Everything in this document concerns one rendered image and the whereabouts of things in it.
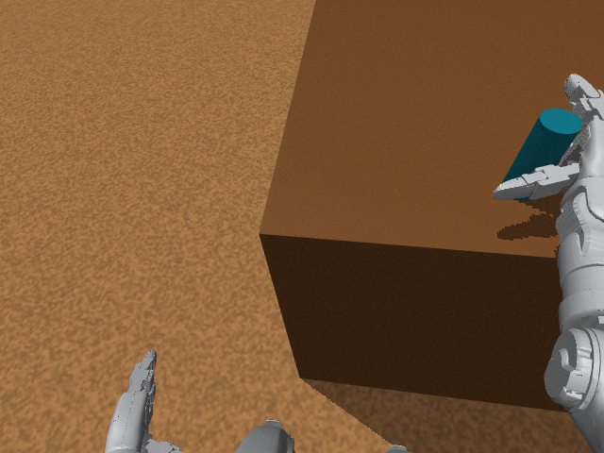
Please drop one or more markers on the can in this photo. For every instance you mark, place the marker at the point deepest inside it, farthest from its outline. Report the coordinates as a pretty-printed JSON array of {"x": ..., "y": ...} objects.
[{"x": 546, "y": 143}]

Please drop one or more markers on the right robot arm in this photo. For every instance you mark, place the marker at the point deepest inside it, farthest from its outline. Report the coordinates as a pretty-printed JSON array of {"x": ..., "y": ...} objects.
[{"x": 574, "y": 376}]

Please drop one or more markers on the right robot hand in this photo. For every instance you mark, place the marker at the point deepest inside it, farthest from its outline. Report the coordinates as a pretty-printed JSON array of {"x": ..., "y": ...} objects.
[{"x": 583, "y": 158}]

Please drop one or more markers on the left robot hand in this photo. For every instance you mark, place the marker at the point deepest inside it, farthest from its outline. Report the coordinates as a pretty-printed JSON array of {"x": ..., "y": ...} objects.
[{"x": 130, "y": 422}]

